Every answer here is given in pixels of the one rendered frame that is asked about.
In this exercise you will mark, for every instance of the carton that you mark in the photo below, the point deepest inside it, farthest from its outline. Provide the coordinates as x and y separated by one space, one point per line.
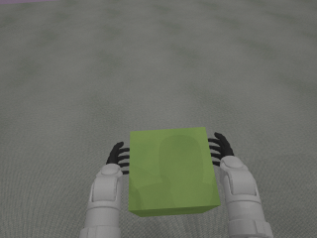
171 173

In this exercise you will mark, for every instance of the robot right hand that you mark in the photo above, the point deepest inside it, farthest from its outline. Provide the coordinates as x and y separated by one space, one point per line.
224 149

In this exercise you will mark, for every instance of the robot left hand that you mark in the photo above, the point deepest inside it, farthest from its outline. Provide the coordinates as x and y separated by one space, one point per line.
114 159

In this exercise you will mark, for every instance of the left robot forearm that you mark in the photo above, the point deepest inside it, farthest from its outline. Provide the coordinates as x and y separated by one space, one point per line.
104 204

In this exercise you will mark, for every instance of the right robot forearm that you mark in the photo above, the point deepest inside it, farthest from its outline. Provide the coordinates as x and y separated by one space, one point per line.
245 211

